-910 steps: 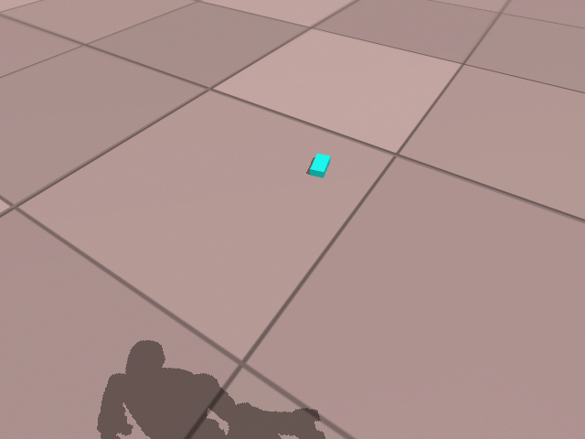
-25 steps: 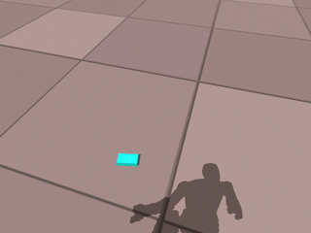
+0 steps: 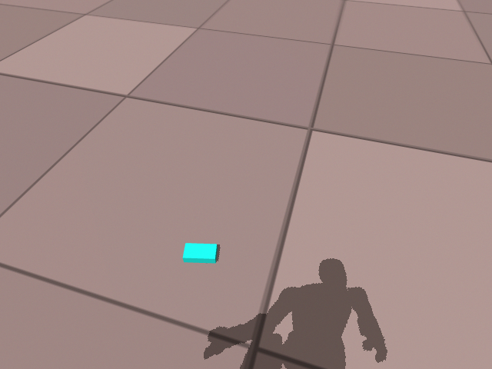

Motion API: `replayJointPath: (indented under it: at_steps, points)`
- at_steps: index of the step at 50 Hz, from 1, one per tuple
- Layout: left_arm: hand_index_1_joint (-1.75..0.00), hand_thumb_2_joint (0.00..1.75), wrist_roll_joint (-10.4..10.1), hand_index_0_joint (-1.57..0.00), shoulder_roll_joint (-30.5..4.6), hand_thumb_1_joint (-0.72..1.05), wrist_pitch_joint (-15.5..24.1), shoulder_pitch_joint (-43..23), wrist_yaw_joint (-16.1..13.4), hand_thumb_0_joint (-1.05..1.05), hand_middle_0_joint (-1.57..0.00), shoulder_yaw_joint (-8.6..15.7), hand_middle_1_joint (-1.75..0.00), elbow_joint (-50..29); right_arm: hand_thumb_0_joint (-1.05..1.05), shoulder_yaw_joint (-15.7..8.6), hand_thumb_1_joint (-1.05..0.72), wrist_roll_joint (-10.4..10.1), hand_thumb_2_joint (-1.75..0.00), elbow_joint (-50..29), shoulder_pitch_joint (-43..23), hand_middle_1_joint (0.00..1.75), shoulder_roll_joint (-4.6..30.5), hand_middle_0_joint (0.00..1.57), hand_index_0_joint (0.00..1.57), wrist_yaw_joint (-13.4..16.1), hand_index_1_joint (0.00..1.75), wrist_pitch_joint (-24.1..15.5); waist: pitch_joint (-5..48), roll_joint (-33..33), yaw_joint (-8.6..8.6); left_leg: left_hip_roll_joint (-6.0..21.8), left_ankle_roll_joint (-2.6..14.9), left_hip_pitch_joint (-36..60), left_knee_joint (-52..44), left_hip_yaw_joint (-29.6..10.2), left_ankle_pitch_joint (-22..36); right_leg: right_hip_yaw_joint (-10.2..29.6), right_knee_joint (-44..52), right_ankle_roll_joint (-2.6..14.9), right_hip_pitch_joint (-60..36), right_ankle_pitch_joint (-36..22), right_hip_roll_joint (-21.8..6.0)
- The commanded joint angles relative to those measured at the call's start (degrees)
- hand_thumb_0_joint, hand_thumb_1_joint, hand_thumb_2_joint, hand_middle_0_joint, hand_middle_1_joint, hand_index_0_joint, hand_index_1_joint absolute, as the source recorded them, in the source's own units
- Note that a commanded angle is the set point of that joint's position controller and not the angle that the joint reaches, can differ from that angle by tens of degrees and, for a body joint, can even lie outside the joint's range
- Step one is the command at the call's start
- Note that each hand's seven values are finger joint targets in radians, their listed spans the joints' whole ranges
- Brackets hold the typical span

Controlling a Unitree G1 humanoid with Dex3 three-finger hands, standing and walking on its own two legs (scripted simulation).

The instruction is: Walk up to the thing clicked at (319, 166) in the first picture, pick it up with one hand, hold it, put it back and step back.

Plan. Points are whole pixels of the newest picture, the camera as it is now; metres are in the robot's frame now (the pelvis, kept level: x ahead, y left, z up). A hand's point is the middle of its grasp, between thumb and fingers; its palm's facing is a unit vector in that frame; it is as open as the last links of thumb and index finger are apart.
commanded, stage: stand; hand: left
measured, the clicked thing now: (200, 253) +0.78 +0.22 -0.76
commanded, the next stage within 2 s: walk up in 0.16 s
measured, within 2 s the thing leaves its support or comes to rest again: neither
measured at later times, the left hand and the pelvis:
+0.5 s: hand out of the picture +0.07 +0.31 -0.17, palm faces -0.01 -0.93 -0.37, open 7.4 cm; pelvis +0.07 +0.03 -0.01, yaw +0 degrees
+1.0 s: hand (125, 298) +0.31 +0.26 -0.13, palm faces -0.03 -0.92 -0.38, open 7.4 cm; pelvis +0.21 +0.00 -0.02, yaw -1 degrees
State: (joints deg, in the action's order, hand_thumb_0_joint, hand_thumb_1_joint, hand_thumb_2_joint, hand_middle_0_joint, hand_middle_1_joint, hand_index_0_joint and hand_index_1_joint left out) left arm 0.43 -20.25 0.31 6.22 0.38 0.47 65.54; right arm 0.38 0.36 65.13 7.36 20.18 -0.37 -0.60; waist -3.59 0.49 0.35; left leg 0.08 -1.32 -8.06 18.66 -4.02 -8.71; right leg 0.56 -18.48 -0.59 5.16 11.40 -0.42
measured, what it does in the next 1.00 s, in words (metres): walks ahead: right foot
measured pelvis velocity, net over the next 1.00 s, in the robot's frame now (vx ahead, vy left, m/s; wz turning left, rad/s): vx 0.21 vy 0.00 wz -0.01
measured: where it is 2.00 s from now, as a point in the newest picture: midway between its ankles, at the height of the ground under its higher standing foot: (245, 368)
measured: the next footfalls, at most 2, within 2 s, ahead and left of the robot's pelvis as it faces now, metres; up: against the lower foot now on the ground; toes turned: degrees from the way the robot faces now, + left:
right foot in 0.82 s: +0.33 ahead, -0.12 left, +0.00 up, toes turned -3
left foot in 1.18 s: +0.37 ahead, +0.15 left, +0.00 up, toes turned +0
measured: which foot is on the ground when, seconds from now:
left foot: down 0.00-0.84, up 0.86-1.00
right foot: down 0.00-0.44, up 0.46-0.80, down 0.82-1.00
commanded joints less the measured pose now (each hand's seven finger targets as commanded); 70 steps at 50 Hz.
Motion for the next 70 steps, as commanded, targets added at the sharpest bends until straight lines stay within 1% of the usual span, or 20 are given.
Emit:
replayJointPath:
  at_steps: [1, 7, 8, 10, 15, 20, 21, 22, 23, 30, 40, 41, 42, 43, 44, 49, 57, 61, 68, 70]
  points:
    - [-0.3, 0.9, -0.1, -0.2, -12.3, 0.9, 1.5, -2.2, -0.6, 0.0, -0.2, 2.1, -0.3, -3.4, 0.0, -2.2, -0.9, 0.0, -0.9, -3.4, -2.1, 0.3, 12.4, 0.2, 0.2, 0.8, 0.3, -1.5, 5.3, -0.5, -0.36, 6.5, 2.32, 1.1, -1.7, -4.4, 8.0, 4.6, 2.6, 1.67, -0.3, -5.8, -6.6]
    - [-0.3, 0.9, -0.2, -0.2, -12.4, 0.9, 1.5, -2.0, -0.7, 0.0, -0.2, 2.1, -0.3, -3.7, 0.0, -2.0, -0.9, 0.0, -0.9, -3.2, -1.7, 0.3, 12.5, 0.2, 0.2, 0.9, 0.3, -1.4, 5.8, 0.0, -0.34, 6.4, 2.21, 1.3, -1.5, -3.9, 9.9, 4.3, 2.4, 1.63, -1.0, -7.9, -6.5]
    - [-0.3, 0.9, 0.5, -0.2, -15.8, 0.9, 1.9, 2.0, 0.5, 0.0, -0.2, 4.8, -0.3, -6.6, 0.0, -4.9, -0.9, 0.7, -0.9, -6.3, 1.2, 0.3, 15.7, 0.2, 0.2, -0.3, 0.3, -2.0, 10.2, -0.9, -0.62, 3.3, 6.04, 2.0, 2.3, -3.4, -17.3, 3.3, -1.4, 4.08, -2.3, 16.1, -3.3]
    - [-0.3, 0.9, 1.3, -0.2, -15.7, 0.9, 1.8, 3.2, 1.1, 0.0, -0.2, 5.6, -0.3, -7.0, 0.0, -5.7, -0.9, 1.6, -0.9, -7.6, 0.4, 0.3, 15.8, 0.2, 0.2, -1.0, 0.3, -1.8, 1.3, 0.7, -1.64, 4.3, 7.16, -8.4, 2.2, -6.9, -30.8, 7.9, -3.3, 6.19, 4.3, 29.7, -5.1]
    - [-0.3, 0.9, 1.5, -0.2, -19.3, 0.9, 3.5, 10.0, 0.9, 0.0, -0.2, 7.8, -0.3, -9.6, 0.0, -5.9, -0.9, 1.9, -0.9, -13.2, -4.2, 0.3, 12.5, 0.2, 0.2, -1.5, 0.3, -2.7, -4.6, -7.9, -4.97, 2.9, 3.01, -28.3, 24.0, 1.5, -17.1, 24.7, 8.3, 15.22, -8.9, 11.3, -19.4]
    - [-0.3, 0.9, 0.8, -0.2, -16.5, 0.9, 2.6, 1.9, 1.7, 0.0, -0.2, 6.2, -0.3, -15.4, 0.0, -7.9, -0.9, 1.8, -0.9, -11.2, 8.3, 0.3, 12.6, 0.2, 0.2, -2.3, 0.3, -4.2, -0.7, -6.3, 3.4, 0.7, 3.2, 2.6, 4.3, 6.3, -5.3, 4.9, -6.9, 9.06, 10.2, -1.7, -9.1]
    - [-0.3, 0.9, 0.4, -0.2, -13.1, 0.9, 2.6, 2.9, 1.7, 0.0, -0.2, 5.1, -0.3, -16.5, 0.0, -9.5, -0.9, 2.4, -0.9, -10.1, 15.5, 0.3, 15.5, 0.2, 0.2, -1.5, 0.3, -4.4, 4.2, 3.2, 6.78, 3.6, 4.77, 15.0, -0.8, -1.4, -8.5, -0.3, -23.0, 5.64, 17.5, -4.1, -2.9]
    - [-0.3, 0.9, 0.2, -0.2, -8.9, 0.9, 2.7, 4.1, 1.6, 0.0, -0.2, 4.2, -0.3, -17.8, 0.0, -10.9, -0.9, 3.3, -0.9, -10.4, 19.7, 0.3, 22.1, 0.2, 0.2, -1.1, 0.3, -4.7, 3.5, 18.1, 7.51, 18.5, 9.07, 19.8, -7.6, -27.1, -14.5, 0.4, -37.8, 2.88, 32.6, 19.5, 7.0]
    - [-0.3, 0.9, 0.5, -0.2, -14.8, 0.9, 2.4, 4.7, 0.7, 0.0, -0.2, 5.4, -0.3, -16.6, 0.0, -10.9, -0.9, 1.6, -0.9, -12.2, 16.0, 0.3, 22.3, 0.2, 0.2, -1.2, 0.3, -4.6, 2.5, 7.4, 5.51, 22.9, 14.98, 13.5, -6.5, -29.9, -15.3, 7.7, -42.3, 3.83, 30.4, 22.1, 2.5]
    - [-0.3, 0.9, 0.2, -0.2, -13.4, 0.9, 2.2, 9.7, 2.2, 0.0, -0.2, 4.7, -0.3, -16.6, 0.0, -8.1, -0.9, 0.3, -0.9, -17.6, 12.7, 0.3, 15.6, 0.2, 0.2, -0.3, 0.3, -4.9, -1.7, 7.2, 1.93, 13.9, 11.76, 8.0, -3.2, -3.3, 18.6, 4.3, -33.0, 1.26, 25.8, 6.4, -1.9]
    - [-0.3, 0.9, 0.7, -0.2, -14.0, 0.9, 3.2, 13.4, 2.7, 0.0, -0.2, 7.1, -0.3, -17.9, 0.0, -7.5, -0.9, 0.1, -0.9, -23.3, 10.4, 0.3, 15.3, 0.2, 0.2, -0.7, 0.3, -3.6, 1.0, 0.4, -3.52, 9.9, 9.44, -9.4, 13.9, 2.3, 8.1, -3.3, -13.1, 3.84, -3.0, -1.7, 0.5]
    - [-0.3, 0.9, 1.0, -0.2, -16.2, 0.9, 3.7, 17.2, 2.2, 0.0, -0.2, 8.1, -0.3, -17.7, 0.0, -6.4, -0.9, 0.0, -0.9, -23.7, 12.3, 0.3, 12.9, 0.2, 0.2, -0.7, 0.3, -3.6, 3.3, -6.3, -5.55, 6.0, 7.82, -14.3, 26.0, 5.5, 6.1, 0.4, -9.0, 5.79, -10.1, 3.3, -1.1]
    - [-0.3, 0.9, 0.9, -0.2, -21.4, 0.9, 4.3, 21.5, 1.5, 0.0, -0.2, 9.6, -0.3, -18.6, 0.0, -5.2, -0.9, -0.4, -0.9, -24.5, 16.4, 0.3, 9.4, 0.2, 0.2, -0.8, 0.3, -3.6, 7.9, -19.1, -6.12, -2.0, 4.23, -22.5, 45.2, 8.5, -15.3, 28.6, 0.0, 12.08, -14.7, 10.3, -19.0]
    - [-0.3, 0.9, 0.0, -0.2, -22.7, 0.9, 4.3, 19.6, 1.6, 0.0, -0.2, 9.3, -0.3, -19.5, 0.0, -6.7, -0.9, 0.0, -0.9, -23.2, 15.0, 0.3, 15.0, 0.2, 0.2, -0.3, 0.3, -2.9, 6.1, -12.7, -5.81, -1.7, 4.36, -24.2, 51.7, 3.0, -24.9, 40.2, 4.0, 18.18, -7.9, 16.7, -24.5]
    - [-0.3, 0.9, -0.6, -0.2, -20.9, 0.9, 4.0, 16.5, 1.4, 0.0, -0.2, 8.9, -0.3, -20.6, 0.0, -7.1, -0.9, 0.0, -0.9, -22.0, 14.7, 0.3, 16.6, 0.2, 0.2, -0.1, 0.3, -2.8, 2.9, -7.2, -4.48, 0.4, 4.32, -24.2, 53.6, -0.8, -23.0, 36.4, 4.4, 18.99, -2.7, 18.0, -23.7]
    - [-0.3, 0.9, 0.2, -0.2, -16.6, 0.9, 4.4, 10.3, 1.3, 0.0, -0.2, 7.2, -0.3, -22.6, 0.0, -6.8, -0.9, 0.4, -0.9, -19.0, 18.2, 0.3, 13.7, 0.2, 0.2, -2.0, 0.3, -2.4, -2.0, -9.6, -0.49, 4.2, 2.6, -17.3, 38.5, 2.7, -12.7, 12.1, 4.5, 13.67, 11.8, 10.9, -12.1]
    - [-0.3, 0.9, 0.2, -0.2, -14.5, 0.9, 2.1, 6.8, 1.1, 0.0, -0.2, 5.4, -0.3, -23.8, 0.0, -6.7, -0.9, 1.4, -0.9, -17.3, 16.6, 0.3, 11.4, 0.2, 0.2, -0.3, 0.3, -3.7, 4.1, -6.2, 0.51, 0.8, 1.99, 1.8, 14.1, 7.2, -1.1, 6.2, -8.1, 10.51, 20.7, 6.8, -10.1]
    - [-0.3, 0.9, -0.4, -0.2, -14.2, 0.9, 0.2, 10.8, 0.1, 0.0, -0.2, 4.6, -0.3, -20.1, 0.0, -7.5, -0.9, 1.3, -0.9, -19.7, 10.5, 0.3, 20.6, 0.2, 0.2, 0.8, 0.3, -4.7, -0.5, 7.8, 0.03, 22.2, 13.78, -9.0, -5.8, -25.5, -23.7, 3.4, -31.5, 2.73, 21.1, 21.5, -1.0]
    - [-0.3, 0.9, 0.1, -0.2, -12.2, 0.9, 1.7, 12.8, -0.3, 0.0, -0.2, 4.3, -0.3, -12.9, 0.0, -4.7, -0.9, 0.2, -0.9, -18.0, 4.4, 0.3, 15.5, 0.2, 0.2, 0.6, 0.3, -3.4, 4.7, 8.8, -2.9, 12.0, 7.57, -9.6, 9.3, -3.4, 6.5, -0.3, -8.3, 2.71, 4.1, 3.2, -1.0]
    - [-0.3, 0.9, 0.6, -0.2, -16.7, 0.9, 2.5, 8.1, -0.5, 0.0, -0.2, 4.6, -0.3, -13.7, 0.0, -3.8, -0.9, -1.0, -0.9, -17.3, 5.4, 0.3, 12.0, 0.2, 0.2, 0.7, 0.3, -2.9, 5.0, -0.7, -0.41, 5.6, 3.08, -9.1, 13.8, 1.5, 2.0, 11.7, -5.4, 5.83, 6.5, -5.2, -8.6]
